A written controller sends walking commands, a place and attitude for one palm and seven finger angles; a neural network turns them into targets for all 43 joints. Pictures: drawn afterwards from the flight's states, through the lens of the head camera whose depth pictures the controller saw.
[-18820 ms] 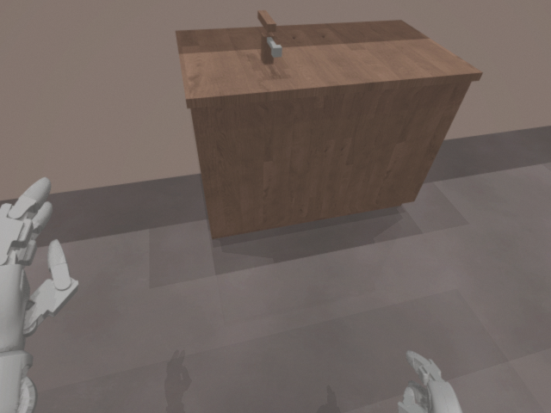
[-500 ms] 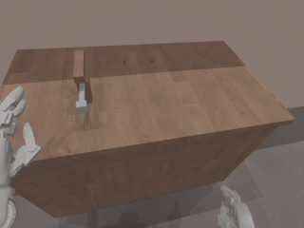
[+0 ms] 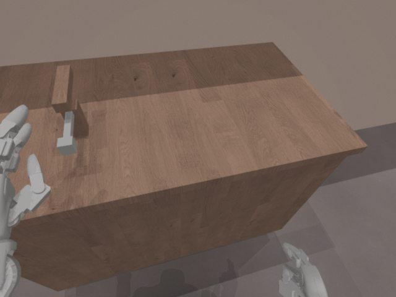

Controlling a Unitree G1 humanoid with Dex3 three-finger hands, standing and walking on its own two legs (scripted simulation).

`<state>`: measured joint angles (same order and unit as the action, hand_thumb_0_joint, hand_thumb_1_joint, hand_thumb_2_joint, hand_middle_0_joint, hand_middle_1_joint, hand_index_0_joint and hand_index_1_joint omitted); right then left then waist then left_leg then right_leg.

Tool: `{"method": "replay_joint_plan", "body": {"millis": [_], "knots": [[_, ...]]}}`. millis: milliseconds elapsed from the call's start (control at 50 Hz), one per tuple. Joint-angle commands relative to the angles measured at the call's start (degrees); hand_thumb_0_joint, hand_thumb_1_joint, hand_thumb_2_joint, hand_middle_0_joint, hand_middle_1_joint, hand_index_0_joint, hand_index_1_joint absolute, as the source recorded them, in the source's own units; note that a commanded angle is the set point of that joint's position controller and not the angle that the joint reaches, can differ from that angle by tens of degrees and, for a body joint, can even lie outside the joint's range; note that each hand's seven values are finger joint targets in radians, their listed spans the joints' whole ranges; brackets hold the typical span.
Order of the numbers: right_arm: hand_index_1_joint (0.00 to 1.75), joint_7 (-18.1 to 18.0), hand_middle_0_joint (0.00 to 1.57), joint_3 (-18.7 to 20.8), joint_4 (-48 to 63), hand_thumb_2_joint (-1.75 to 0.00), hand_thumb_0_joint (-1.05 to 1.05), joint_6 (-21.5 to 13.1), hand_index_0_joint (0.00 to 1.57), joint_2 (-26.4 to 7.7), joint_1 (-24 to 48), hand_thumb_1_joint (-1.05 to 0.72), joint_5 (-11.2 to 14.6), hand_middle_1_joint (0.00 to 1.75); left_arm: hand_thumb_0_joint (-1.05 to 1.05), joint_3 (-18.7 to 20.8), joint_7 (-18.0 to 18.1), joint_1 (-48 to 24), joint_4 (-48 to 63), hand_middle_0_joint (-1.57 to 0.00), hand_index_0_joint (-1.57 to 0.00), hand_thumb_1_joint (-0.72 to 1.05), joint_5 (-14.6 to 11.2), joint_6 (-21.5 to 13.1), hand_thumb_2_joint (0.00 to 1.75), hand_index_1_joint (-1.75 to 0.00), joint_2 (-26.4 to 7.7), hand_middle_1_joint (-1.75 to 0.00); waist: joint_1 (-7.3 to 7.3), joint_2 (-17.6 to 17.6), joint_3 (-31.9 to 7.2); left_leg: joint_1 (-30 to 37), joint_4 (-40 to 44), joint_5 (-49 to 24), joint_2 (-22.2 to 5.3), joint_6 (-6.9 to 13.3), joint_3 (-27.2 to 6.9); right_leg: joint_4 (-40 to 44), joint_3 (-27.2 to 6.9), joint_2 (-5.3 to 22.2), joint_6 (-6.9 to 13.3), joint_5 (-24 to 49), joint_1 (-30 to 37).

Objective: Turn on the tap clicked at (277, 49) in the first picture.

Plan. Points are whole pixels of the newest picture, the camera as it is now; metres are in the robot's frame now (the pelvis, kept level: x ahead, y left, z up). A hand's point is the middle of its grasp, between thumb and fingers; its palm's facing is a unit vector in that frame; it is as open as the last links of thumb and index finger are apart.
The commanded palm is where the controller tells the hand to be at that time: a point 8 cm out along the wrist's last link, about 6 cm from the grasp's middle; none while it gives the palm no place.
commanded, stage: shuffle to correct the standing spot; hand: left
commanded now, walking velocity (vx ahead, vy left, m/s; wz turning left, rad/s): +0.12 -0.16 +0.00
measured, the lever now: (67, 145) +0.37 +0.30 +0.08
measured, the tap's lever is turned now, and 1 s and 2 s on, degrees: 0 0 0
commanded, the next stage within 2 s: come to a stop and stand still in 0.18 s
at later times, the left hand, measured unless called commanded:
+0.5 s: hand (69, 186) +0.23 +0.21 +0.17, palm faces +0.40 -0.84 -0.36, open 7.4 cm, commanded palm +0.19 +0.25 +0.18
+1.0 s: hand (44, 175) +0.26 +0.27 +0.15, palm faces +0.23 -0.86 -0.46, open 7.4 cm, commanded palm +0.19 +0.30 +0.18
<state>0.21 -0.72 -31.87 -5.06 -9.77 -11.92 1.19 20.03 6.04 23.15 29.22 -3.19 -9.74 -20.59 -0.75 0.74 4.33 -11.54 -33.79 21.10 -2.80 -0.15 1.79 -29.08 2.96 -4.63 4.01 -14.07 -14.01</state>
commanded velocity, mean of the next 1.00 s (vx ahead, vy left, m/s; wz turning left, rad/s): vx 0.02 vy -0.02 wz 0.00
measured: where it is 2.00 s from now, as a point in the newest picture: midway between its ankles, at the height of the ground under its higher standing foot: outside the picture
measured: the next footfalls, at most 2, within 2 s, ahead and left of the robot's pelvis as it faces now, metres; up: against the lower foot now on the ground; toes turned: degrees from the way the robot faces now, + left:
left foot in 0.52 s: +0.08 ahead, +0.10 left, +0.00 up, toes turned -3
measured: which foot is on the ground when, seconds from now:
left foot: down 0.00-0.26, up 0.28-0.50, down 0.52-1.00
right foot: down 0.00-1.00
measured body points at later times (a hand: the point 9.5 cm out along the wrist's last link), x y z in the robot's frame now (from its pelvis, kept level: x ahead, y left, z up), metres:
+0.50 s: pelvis +0.02 -0.03 +0.00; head +0.04 -0.02 +0.45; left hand +0.20 +0.25 +0.19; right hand +0.20 -0.26 -0.07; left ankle +0.09 +0.09 -0.72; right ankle +0.02 -0.08 -0.73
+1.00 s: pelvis +0.01 +0.04 +0.00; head +0.04 +0.05 +0.45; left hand +0.24 +0.31 +0.17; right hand +0.15 -0.21 -0.07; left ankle +0.04 +0.10 -0.73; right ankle +0.02 -0.08 -0.73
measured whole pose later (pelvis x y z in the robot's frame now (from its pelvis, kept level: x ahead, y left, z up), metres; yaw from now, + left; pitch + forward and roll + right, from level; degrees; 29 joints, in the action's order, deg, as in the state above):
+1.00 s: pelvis +0.01 +0.04 +0.00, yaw -4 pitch +0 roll -1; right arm -1.1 -1.2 -31.3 -3.3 -12.8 -12.6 0.3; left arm 21.8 4.4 27.8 26.5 -2.1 -10.3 -23.9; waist 1.8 1.0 3.5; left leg -16.1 -29.1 13.1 3.5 4.4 0.5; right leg -26.9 -2.4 -3.1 0.7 -13.1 -13.9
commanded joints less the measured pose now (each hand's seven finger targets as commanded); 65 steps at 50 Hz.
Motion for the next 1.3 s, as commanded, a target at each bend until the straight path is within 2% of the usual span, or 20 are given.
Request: {"method": "replay_joint_plan", "body": {"millis": [0,180,220,240,260,320,400,480,540,560,580,600,640,680,720,780,860,1000,1140,1280], "knots": [[0.30,-1.17,0.20,4.24,9.28,-0.90,0.00,-2.70,0.20,-8.16,4.62,-0.90,0.10,0.30,0.00,8.37,1.28,-1.14,14.88,-0.20,-0.20,0.90,-1.47,-3.37,0.90,-0.30,-10.95,-0.30,0.98,-0.55,-10.86,-1.28,-1.46,-9.24,-0.83,1.53,-1.86,4.10,-14.28,11.22,4.58,12.96,5.32],[0.30,-1.99,0.20,4.31,9.38,-0.90,0.00,-1.32,0.20,-8.78,5.28,-0.90,0.07,0.30,0.00,10.62,0.99,3.02,15.65,-0.20,-0.20,0.90,-1.56,-2.58,0.90,-0.30,-12.25,-0.30,0.66,-6.00,-12.65,1.16,-4.92,-34.52,-5.81,2.77,-3.19,-0.03,-3.28,5.20,1.03,21.68,8.81],[0.30,-1.63,0.20,5.29,9.47,-0.90,0.00,-1.45,0.20,-9.00,4.43,-0.90,0.66,0.30,0.00,11.00,1.39,3.52,14.18,-0.20,-0.20,0.90,-2.00,-2.04,0.90,-0.30,-12.45,-0.30,0.21,5.49,-15.59,-9.82,-21.76,-23.10,1.05,0.82,2.00,2.79,-14.83,12.48,7.35,33.98,18.59],[0.30,-1.28,0.20,5.25,9.81,-0.90,0.00,-1.56,0.20,-8.45,4.82,-0.90,0.89,0.30,0.00,10.91,1.67,4.02,13.33,-0.20,-0.20,0.90,-2.48,-2.37,0.90,-0.30,-11.72,-0.30,-0.44,9.43,-14.26,-19.07,-29.20,1.83,4.20,-0.17,1.30,5.53,-22.37,17.88,11.37,39.45,22.68],[0.30,-1.01,0.20,4.71,9.64,-0.90,0.00,-1.31,0.20,-7.96,5.15,-0.90,1.15,0.30,0.00,10.80,1.89,5.52,12.77,-0.20,-0.20,0.90,-2.77,-2.42,0.90,-0.30,-11.33,-0.30,-1.03,7.18,-11.80,-23.36,-32.25,9.93,2.60,0.10,-2.45,6.83,-25.65,21.08,12.82,39.02,21.79],[0.30,-0.66,0.20,2.56,8.30,-0.90,0.00,-0.69,0.20,-6.81,5.91,-0.90,0.15,0.30,0.00,9.04,2.19,4.29,14.02,-0.20,-0.20,0.90,-1.61,-3.70,0.90,-0.30,-10.41,-0.30,-0.26,-2.64,-7.15,-20.11,-25.81,5.81,-0.02,0.30,-2.64,8.83,-19.99,20.08,9.70,34.12,12.20],[0.30,-1.23,0.20,1.87,7.72,-0.90,0.00,-1.80,0.20,-6.23,6.62,-0.90,-0.60,0.30,0.00,6.80,2.73,-0.67,12.24,-0.20,-0.20,0.90,-0.47,-4.16,0.90,-0.30,-9.24,-0.30,-0.61,1.58,-8.49,-4.77,-3.87,-7.62,2.88,1.25,2.19,8.89,-10.23,14.00,2.71,28.08,6.54],[0.30,-1.95,0.20,3.07,7.96,-0.90,0.00,-2.08,0.20,-8.00,6.86,-0.90,-0.04,0.30,0.00,5.20,2.71,-3.57,12.60,-0.20,-0.20,0.90,0.22,-3.67,0.90,-0.30,-8.51,-0.30,-0.67,-2.69,-9.53,10.52,8.92,-20.29,-2.39,4.82,-3.49,1.36,-8.97,10.44,-5.21,19.47,0.42],[0.30,-1.90,0.20,3.21,8.91,-0.90,0.00,-1.23,0.20,-8.76,7.64,-0.90,1.00,0.30,0.00,4.98,1.93,-5.58,9.59,-0.20,-0.20,0.90,0.52,-2.74,0.90,-0.30,-8.65,-0.30,-1.16,-1.94,-4.24,0.71,9.43,-9.42,-6.08,5.60,-7.86,7.81,-11.99,8.15,-7.53,1.58,-1.20],[0.30,-6.46,0.20,-6.56,10.64,-0.90,0.00,-2.44,0.20,-9.70,0.41,-0.90,4.61,0.30,0.00,20.91,3.10,-59.44,28.46,-0.20,-0.20,0.90,1.45,-13.14,0.90,-0.30,-56.87,-0.30,2.45,-11.01,-4.78,-2.32,2.90,-10.58,-0.07,5.39,-3.51,14.55,-9.29,8.77,-5.40,-2.39,-1.78],[0.30,-4.48,0.20,-0.45,8.48,-0.90,0.00,-4.51,0.20,-4.03,4.84,-0.90,2.10,0.30,0.00,17.33,1.80,-32.15,-2.53,-0.20,-0.20,0.90,2.54,-7.64,0.90,-0.30,-22.97,-0.30,0.69,2.04,-3.03,-3.08,-5.95,-6.78,-1.33,3.04,-4.92,14.77,-15.88,12.52,-2.18,-10.61,-10.36],[0.30,-2.33,0.20,0.02,7.43,-0.90,0.00,-3.71,0.20,-6.67,8.63,-0.90,0.25,0.30,0.00,13.11,0.65,-25.13,-0.71,-0.20,-0.20,0.90,1.79,-6.63,0.90,-0.30,-20.22,-0.30,-0.87,8.66,-1.72,-3.20,-9.24,-3.17,3.34,1.73,-4.30,18.89,-22.95,13.32,-1.39,-5.14,-10.31],[0.30,-1.04,0.20,1.71,7.65,-0.90,0.00,-4.52,0.20,-9.04,6.39,-0.90,-0.21,0.30,0.00,9.35,0.18,-18.28,-2.90,-0.20,-0.20,0.90,1.10,-7.40,0.90,-0.30,-17.48,-0.30,-2.16,4.38,-5.74,-10.23,-15.94,-2.77,2.51,1.17,-4.71,16.93,-30.59,21.16,3.35,7.13,-2.91],[0.30,0.99,0.20,1.20,6.94,-0.90,0.00,-4.37,0.20,-8.97,1.86,-0.90,0.12,0.30,0.00,6.00,-0.25,-7.35,-1.99,-0.20,-0.20,0.90,-0.07,-7.63,0.90,-0.30,-10.77,-0.30,-0.78,-3.05,-13.07,-8.92,-5.04,-5.46,1.15,1.15,-4.14,7.76,-21.97,19.53,5.22,21.70,7.61],[0.30,1.55,0.20,1.56,7.08,-0.90,0.00,-4.76,0.20,-10.00,3.75,-0.90,-0.06,0.30,0.00,1.87,-0.75,-7.00,3.65,-0.20,-0.20,0.90,-0.19,-7.12,0.90,-0.30,-6.76,-0.30,0.43,-8.44,-12.79,1.67,5.74,-14.00,0.63,2.04,-4.11,2.34,-12.77,11.91,0.05,20.52,3.15],[0.30,0.83,0.20,2.75,9.08,-0.90,0.00,-3.68,0.20,-11.43,5.27,-0.90,0.43,0.30,0.00,4.37,-0.48,-1.43,2.25,-0.20,-0.20,0.90,0.22,-4.72,0.90,-0.30,-7.72,-0.30,-0.34,-2.79,-10.41,5.60,11.61,-20.73,-6.72,5.26,-12.05,-1.87,-5.08,5.00,-5.17,6.41,-3.72],[0.30,-1.04,0.20,1.99,10.89,-0.90,0.00,-1.21,0.20,-10.51,8.41,-0.90,-0.52,0.30,0.00,15.51,0.56,-2.19,10.54,-0.20,-0.20,0.90,0.68,-5.55,0.90,-0.30,-18.44,-0.30,-0.13,-0.72,-11.42,-1.57,11.30,-18.02,-4.39,2.40,-9.88,3.86,-5.51,7.20,-3.00,7.81,3.95],[0.30,-1.90,0.20,2.03,9.93,-0.90,0.00,-2.45,0.20,-9.89,6.61,-0.90,-1.36,0.30,0.00,10.32,0.76,-1.70,16.72,-0.20,-0.20,0.90,0.59,-5.96,0.90,-0.30,-13.10,-0.30,0.27,-13.74,-13.36,3.09,12.04,-18.57,-5.17,1.26,-10.67,3.27,-3.26,6.68,-2.39,2.58,1.79],[0.30,-1.96,0.20,2.58,7.80,-0.90,0.00,-2.73,0.20,-10.49,5.12,-0.90,-0.89,0.30,0.00,5.55,0.82,-2.97,6.04,-0.20,-0.20,0.90,1.54,-4.37,0.90,-0.30,-7.59,-0.30,0.68,-4.20,-7.34,0.94,18.06,-5.55,-6.41,-1.05,-13.74,4.51,-2.60,6.12,-3.49,-0.66,-0.86],[0.30,-2.13,0.20,1.64,8.64,-0.90,0.00,-1.84,0.20,-9.20,7.22,-0.90,-1.00,0.30,0.00,4.69,1.06,-6.08,6.27,-0.20,-0.20,0.90,2.02,-4.16,0.90,-0.30,-7.51,-0.30,0.10,-3.25,-7.99,-2.43,18.21,0.53,-4.40,0.31,-11.47,6.35,-3.99,7.21,-2.90,3.10,3.81]]}}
